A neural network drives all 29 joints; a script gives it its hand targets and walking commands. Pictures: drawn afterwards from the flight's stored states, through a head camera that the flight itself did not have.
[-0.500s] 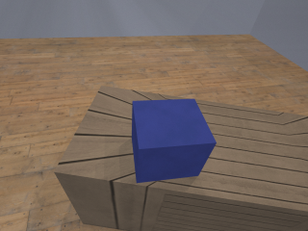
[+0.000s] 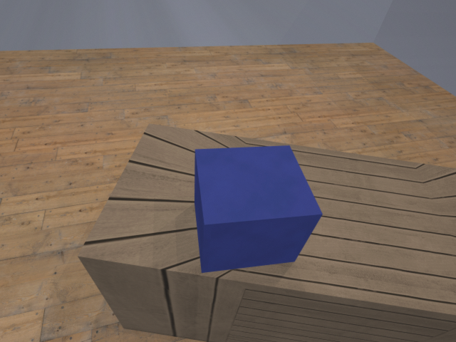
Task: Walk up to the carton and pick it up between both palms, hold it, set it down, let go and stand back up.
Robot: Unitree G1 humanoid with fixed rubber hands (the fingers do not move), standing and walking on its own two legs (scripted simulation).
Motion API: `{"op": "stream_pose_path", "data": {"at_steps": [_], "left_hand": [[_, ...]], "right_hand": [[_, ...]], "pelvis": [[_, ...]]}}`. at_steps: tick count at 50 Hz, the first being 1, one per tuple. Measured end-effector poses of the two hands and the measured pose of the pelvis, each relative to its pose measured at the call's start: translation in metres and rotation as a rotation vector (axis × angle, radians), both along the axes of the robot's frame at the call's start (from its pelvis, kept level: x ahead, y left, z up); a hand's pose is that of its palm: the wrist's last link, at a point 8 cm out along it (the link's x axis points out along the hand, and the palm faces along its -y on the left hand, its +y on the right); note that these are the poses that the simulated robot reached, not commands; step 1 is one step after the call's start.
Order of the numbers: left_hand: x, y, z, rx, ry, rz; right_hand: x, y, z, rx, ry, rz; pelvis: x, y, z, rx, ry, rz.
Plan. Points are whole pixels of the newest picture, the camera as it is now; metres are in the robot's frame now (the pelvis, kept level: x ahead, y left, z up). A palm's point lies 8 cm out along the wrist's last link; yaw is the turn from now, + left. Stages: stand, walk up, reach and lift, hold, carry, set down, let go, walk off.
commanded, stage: stand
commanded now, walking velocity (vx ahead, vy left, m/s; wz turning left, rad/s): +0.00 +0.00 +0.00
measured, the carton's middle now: (246, 207) +0.45 +0.02 -0.06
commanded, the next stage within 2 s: none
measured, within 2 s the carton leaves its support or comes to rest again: neither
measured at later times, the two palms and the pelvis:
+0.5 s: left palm out of the picture +0.01 +0.26 -0.15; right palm out of the picture +0.10 -0.26 -0.10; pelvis +0.01 +0.00 +0.00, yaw +0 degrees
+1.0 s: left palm out of the picture +0.01 +0.26 -0.14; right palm out of the picture +0.10 -0.26 -0.11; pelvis +0.01 +0.00 +0.00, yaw +0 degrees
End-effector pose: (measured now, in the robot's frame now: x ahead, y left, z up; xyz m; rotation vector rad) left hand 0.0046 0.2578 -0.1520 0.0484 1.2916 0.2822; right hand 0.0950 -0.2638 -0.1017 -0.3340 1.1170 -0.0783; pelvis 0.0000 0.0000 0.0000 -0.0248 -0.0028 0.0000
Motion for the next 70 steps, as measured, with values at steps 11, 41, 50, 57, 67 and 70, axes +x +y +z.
{"op": "stream_pose_path", "data": {"at_steps": [11, 41, 50, 57, 67, 70], "left_hand": [[0.003, 0.000, 0.001, 0.000, 0.008, 0.001], [0.007, 0.003, 0.007, 0.019, 0.008, 0.004], [0.007, 0.004, 0.008, 0.023, 0.011, 0.005], [0.007, 0.004, 0.008, 0.025, 0.014, 0.005], [0.008, 0.004, 0.009, 0.028, 0.017, 0.005], [0.008, 0.004, 0.010, 0.030, 0.017, 0.005]], "right_hand": [[0.005, 0.000, 0.000, 0.000, 0.005, 0.000], [0.008, 0.001, -0.006, 0.017, 0.014, -0.007], [0.007, 0.001, -0.008, 0.019, 0.023, -0.010], [0.006, 0.001, -0.009, 0.020, 0.029, -0.011], [0.006, 0.001, -0.010, 0.022, 0.033, -0.013], [0.006, 0.001, -0.011, 0.024, 0.033, -0.013]], "pelvis": [[0.004, 0.000, 0.001, 0.000, 0.009, 0.000], [0.008, -0.001, 0.001, 0.001, 0.018, 0.001], [0.009, -0.001, 0.002, 0.001, 0.019, 0.001], [0.010, -0.001, 0.002, 0.002, 0.021, 0.001], [0.011, -0.002, 0.002, 0.003, 0.022, 0.001], [0.011, -0.002, 0.002, 0.003, 0.022, 0.001]]}}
